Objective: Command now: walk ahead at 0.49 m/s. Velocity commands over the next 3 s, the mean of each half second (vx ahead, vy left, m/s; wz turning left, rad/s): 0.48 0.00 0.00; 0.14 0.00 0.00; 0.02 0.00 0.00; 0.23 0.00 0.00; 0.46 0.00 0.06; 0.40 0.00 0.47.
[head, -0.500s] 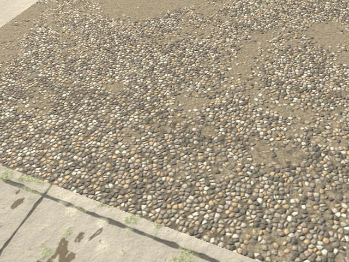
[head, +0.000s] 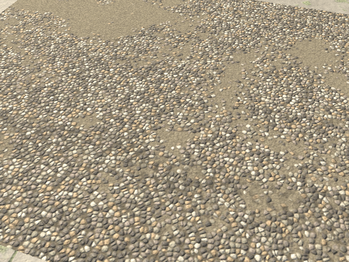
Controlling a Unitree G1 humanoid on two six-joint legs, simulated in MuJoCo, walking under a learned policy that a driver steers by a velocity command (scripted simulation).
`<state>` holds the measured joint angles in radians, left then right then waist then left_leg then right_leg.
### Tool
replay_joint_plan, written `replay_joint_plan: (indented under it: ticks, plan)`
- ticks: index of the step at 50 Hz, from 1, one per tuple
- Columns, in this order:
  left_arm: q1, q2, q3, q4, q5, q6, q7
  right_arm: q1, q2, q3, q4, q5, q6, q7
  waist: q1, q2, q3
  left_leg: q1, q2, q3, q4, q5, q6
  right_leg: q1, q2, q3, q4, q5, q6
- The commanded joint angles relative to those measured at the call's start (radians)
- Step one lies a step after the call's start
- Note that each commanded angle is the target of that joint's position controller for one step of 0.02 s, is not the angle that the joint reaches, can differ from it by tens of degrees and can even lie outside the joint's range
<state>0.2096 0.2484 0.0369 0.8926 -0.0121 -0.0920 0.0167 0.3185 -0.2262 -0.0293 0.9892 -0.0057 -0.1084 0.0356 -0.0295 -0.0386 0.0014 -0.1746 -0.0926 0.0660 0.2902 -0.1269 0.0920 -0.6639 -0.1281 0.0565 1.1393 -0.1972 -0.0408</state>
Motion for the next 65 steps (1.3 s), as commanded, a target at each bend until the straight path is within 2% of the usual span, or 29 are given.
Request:
replay_joint_plan:
  ticks: [1,5,10,12,14,15,16,17,18,20,22,26,29,33,35,37,38,39,40,41,42,44,47,49,51,52,55,58,65]
  plan:
    - [0.035,0.046,0.014,-0.042,0.013,0.003,0.007,-0.041,-0.131,-0.02,-0.054,0.001,-0.018,-0.019,0.047,0.076,0.056,-0.11,0.278,-0.205,-0.206,0.07,0.171,-0.019,-0.042,0.001,-0.139,0.161,0.027]
    - [-0.129,0.029,0.007,-0.085,0.003,-0.009,-0.006,0.041,-0.159,-0.025,-0.037,0.017,-0.005,-0.035,-0.012,0.076,0.055,-0.017,0.264,-0.16,-0.19,0.085,0.127,0.01,0.003,-0.037,-0.43,0.306,0.035]
    - [-0.251,0.043,0.003,-0.135,-0.01,-0.018,-0.037,0.114,-0.17,-0.031,-0.004,0.027,0.016,-0.038,-0.048,0.09,0.083,0.146,0.327,-0.178,-0.118,0.059,0.113,0.007,0.032,-0.042,-0.582,0.217,0.016]
    - [-0.228,0.065,0.009,-0.141,-0.01,-0.027,-0.047,0.105,-0.181,-0.038,-0.003,0.027,0.027,-0.04,-0.022,0.103,0.069,0.19,0.351,-0.192,-0.064,0.111,0.097,0.065,0.049,-0.051,-0.623,0.135,-0.012]
    - [-0.047,0.118,0.04,-0.093,-0.007,-0.033,-0.046,0.067,-0.177,-0.034,-0.013,0.022,0.038,-0.04,0.08,0.106,-0.032,0.174,0.297,-0.143,0.149,0.393,0.061,0.32,0.108,-0.1,-0.666,0.098,-0.053]
    - [0.157,0.19,0.068,-0.041,-0.002,-0.035,-0.038,0.058,-0.138,-0.018,-0.033,0.008,0.038,-0.04,0.157,0.055,-0.177,0.033,0.236,-0.086,0.419,0.366,0.026,0.614,0.025,-0.007,-0.637,0.124,-0.108]
    - [0.294,0.306,0.097,-0.013,0.015,-0.027,-0.036,0.16,-0.023,0.018,-0.051,0.004,0.017,-0.03,0.143,-0.193,-0.326,-0.393,0.068,-0.01,0.833,-0.009,-0.055,1.027,-0.228,0.425,-0.692,0.016,-0.264]
    - [0.31,0.23,0.075,-0.009,0.012,-0.026,-0.04,0.162,-0.055,0.014,-0.036,0.02,-0.012,-0.025,0.148,-0.223,-0.392,-0.542,0.042,-0.164,0.999,-0.419,-0.046,1.074,-0.284,0.689,-0.833,-0.065,-0.302]
    - [0.218,0.167,0.054,-0.024,0.007,-0.028,-0.04,0.07,-0.154,-0.012,-0.062,0.047,-0.026,-0.021,0.13,-0.151,-0.241,-0.627,0.106,-0.186,1.061,-0.363,-0.023,0.952,-0.251,0.551,-0.841,-0.069,-0.243]
    - [0.049,0.098,0.03,-0.06,0.008,-0.024,-0.045,-0.033,-0.149,-0.019,-0.085,0.035,-0.022,-0.031,0.071,-0.021,-0.088,-0.569,0.198,-0.138,0.964,-0.192,-0.022,0.67,-0.166,0.3,-0.897,0.077,-0.192]
    - [0.004,0.066,0.018,-0.053,0.022,-0.027,-0.053,0.0,-0.111,-0.024,-0.075,0.02,0.009,-0.04,0.013,-0.04,-0.035,-0.44,0.222,-0.128,0.879,-0.137,-0.042,0.513,-0.105,0.157,-0.939,0.341,-0.168]
    - [0.042,0.103,0.024,-0.008,0.031,-0.028,-0.036,-0.013,-0.073,-0.024,-0.089,0.007,0.033,-0.051,-0.018,-0.028,-0.025,-0.418,0.193,-0.096,0.708,-0.037,-0.085,0.47,-0.07,-0.003,-0.924,0.761,-0.177]
    - [0.053,0.113,0.021,0.006,0.025,-0.012,-0.017,-0.127,-0.049,-0.013,-0.117,0.003,0.036,-0.048,0.014,-0.041,-0.035,-0.344,0.168,-0.07,0.454,0.118,-0.085,0.465,-0.028,-0.074,-0.915,0.741,-0.143]
    - [0.092,0.127,0.023,0.047,0.016,0.005,-0.008,-0.201,-0.07,-0.015,-0.13,0.005,0.042,-0.041,0.045,-0.048,-0.043,-0.29,0.144,-0.082,0.317,0.165,-0.078,0.537,-0.064,-0.045,-0.879,0.662,-0.149]
    - [0.08,0.123,0.025,0.061,0.008,0.014,-0.005,-0.211,-0.09,-0.02,-0.133,-0.002,0.038,-0.038,0.038,-0.048,-0.04,-0.281,0.139,-0.089,0.272,0.107,-0.054,0.577,-0.082,-0.015,-0.823,0.636,-0.144]
    - [0.068,0.11,0.023,0.069,-0.004,0.022,-0.002,-0.146,-0.114,-0.033,-0.105,-0.012,0.03,-0.038,-0.001,-0.012,-0.069,-0.157,0.122,-0.076,0.129,0.228,-0.022,0.588,-0.038,-0.012,-0.717,0.537,-0.1]
    - [0.109,0.102,0.021,0.072,0.011,0.019,0.0,-0.102,-0.171,-0.049,-0.089,-0.02,0.027,-0.045,0.008,0.045,-0.116,-0.019,0.181,-0.131,0.138,0.586,0.004,0.546,0.026,-0.036,-0.634,0.442,-0.057]
    - [0.228,0.044,0.007,0.096,0.03,0.01,-0.004,-0.084,-0.204,-0.052,-0.085,-0.024,0.033,-0.052,0.071,0.16,-0.199,0.215,0.299,-0.234,0.222,0.874,0.097,0.383,0.1,-0.063,-0.523,0.142,-0.01]
    - [0.265,-0.006,-0.011,0.124,0.026,0.016,-0.002,-0.047,-0.123,-0.035,-0.068,-0.017,0.047,-0.053,0.044,0.242,-0.265,0.272,0.398,-0.337,0.208,0.85,0.203,0.317,0.136,-0.07,-0.402,-0.173,0.032]
    - [0.199,0.032,-0.003,0.111,0.014,0.034,0.0,-0.052,-0.071,-0.019,-0.066,-0.007,0.054,-0.048,0.024,0.232,-0.239,0.214,0.418,-0.399,0.148,0.677,0.226,0.282,0.135,-0.044,-0.328,-0.397,0.053]
    - [0.131,0.06,0.004,0.09,0.003,0.054,0.007,-0.09,-0.079,-0.016,-0.071,-0.009,0.056,-0.045,0.022,0.205,-0.195,0.149,0.412,-0.42,0.099,0.464,0.21,0.241,0.119,-0.02,-0.276,-0.463,0.061]
    - [0.09,0.074,0.014,0.088,0.008,0.094,0.021,-0.186,-0.12,-0.023,-0.094,-0.011,0.058,-0.05,0.042,0.152,-0.133,-0.01,0.39,-0.404,0.018,0.155,0.16,0.261,0.083,0.002,-0.254,-0.397,0.077]
    - [0.128,0.028,0.01,0.122,0.013,0.111,0.032,-0.285,-0.116,-0.025,-0.107,-0.011,0.075,-0.061,0.088,0.168,-0.087,-0.19,0.293,-0.28,-0.03,-0.064,0.087,0.418,0.09,-0.042,-0.451,-0.205,0.076]
    - [0.157,0.012,0.01,0.152,0.022,0.11,0.026,-0.263,-0.102,-0.024,-0.086,0.004,0.085,-0.065,0.096,0.161,-0.086,-0.226,0.242,-0.216,-0.02,-0.211,0.047,0.517,0.12,-0.084,-0.6,-0.036,0.058]
    - [0.134,0.048,0.012,0.139,0.04,0.114,0.023,-0.212,-0.085,-0.021,-0.058,0.01,0.086,-0.064,0.069,0.113,-0.026,-0.249,0.202,-0.188,-0.003,-0.378,-0.024,0.501,0.068,-0.039,-0.698,-0.051,0.017]
    - [0.116,0.092,0.021,0.142,0.029,0.111,0.024,-0.192,-0.088,-0.027,-0.057,0.008,0.089,-0.066,0.03,0.034,0.028,-0.2,0.147,-0.131,0.012,-0.353,-0.05,0.372,0.065,-0.029,-0.715,-0.219,-0.004]
    - [0.063,0.055,0.014,0.145,0.025,0.077,0.023,-0.189,-0.069,-0.026,-0.039,0.001,0.086,-0.075,0.014,-0.038,0.047,-0.034,0.13,-0.098,0.122,-0.139,-0.051,0.245,0.06,-0.007,-0.799,-0.26,0.01]
    - [0.084,0.044,0.013,0.155,0.021,0.055,0.02,-0.171,-0.068,-0.028,-0.016,0.001,0.087,-0.073,0.019,-0.015,0.025,-0.012,0.128,-0.09,0.155,-0.014,-0.038,0.293,0.064,-0.012,-0.785,-0.165,0.017]
    - [0.138,0.032,0.006,0.173,0.017,0.058,0.02,-0.163,-0.066,-0.029,0.022,0.007,0.096,-0.068,0.033,0.026,0.006,0.007,0.13,-0.089,0.182,0.116,-0.043,0.359,0.078,-0.032,-0.751,-0.03,0.014]
